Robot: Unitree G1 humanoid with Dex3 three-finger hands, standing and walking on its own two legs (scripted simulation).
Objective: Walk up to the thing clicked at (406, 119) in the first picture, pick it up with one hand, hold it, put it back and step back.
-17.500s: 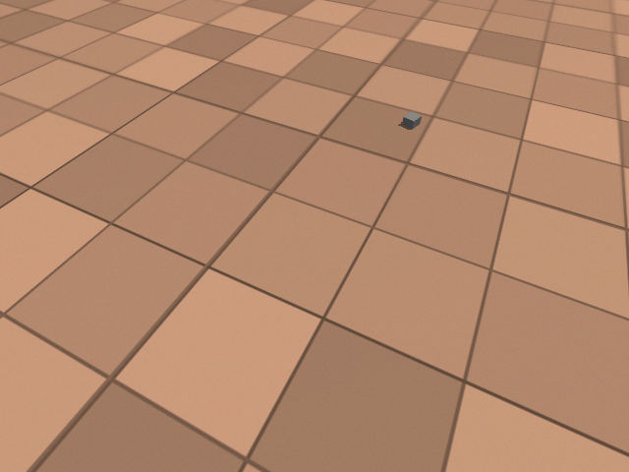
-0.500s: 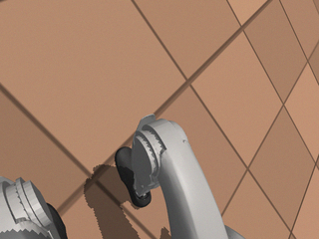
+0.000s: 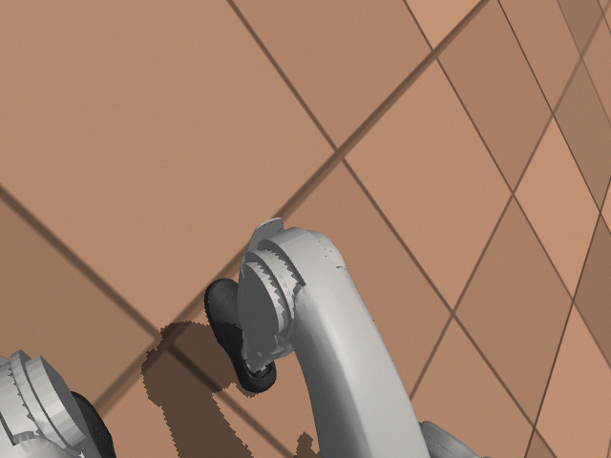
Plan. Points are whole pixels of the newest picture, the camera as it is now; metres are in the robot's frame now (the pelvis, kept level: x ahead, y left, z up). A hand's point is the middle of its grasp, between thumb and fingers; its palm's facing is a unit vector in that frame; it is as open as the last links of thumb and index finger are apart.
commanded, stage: close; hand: left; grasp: from above
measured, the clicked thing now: out of the picture +0.50 +0.26 -0.29
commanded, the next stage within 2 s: settle in 1.02 s
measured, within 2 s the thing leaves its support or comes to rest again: leaves its support in 1.38 s
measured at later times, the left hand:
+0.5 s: hand out of the picture +0.48 +0.27 -0.26, palm faces -0.44 -0.13 -0.89, open 11.1 cm
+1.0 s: hand out of the picture +0.48 +0.27 -0.26, palm faces -0.44 -0.13 -0.89, open 11.0 cm
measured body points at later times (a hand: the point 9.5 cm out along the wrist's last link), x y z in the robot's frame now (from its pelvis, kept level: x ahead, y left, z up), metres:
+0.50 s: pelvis +0.00 +0.00 +0.00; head +0.30 +0.11 +0.32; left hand +0.50 +0.27 -0.21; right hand +0.01 -0.24 -0.03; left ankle +0.07 +0.11 -0.28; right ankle +0.15 -0.13 -0.28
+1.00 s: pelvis +0.00 +0.00 +0.00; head +0.30 +0.11 +0.32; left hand +0.50 +0.27 -0.21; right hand +0.01 -0.24 -0.03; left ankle +0.07 +0.11 -0.28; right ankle +0.15 -0.13 -0.28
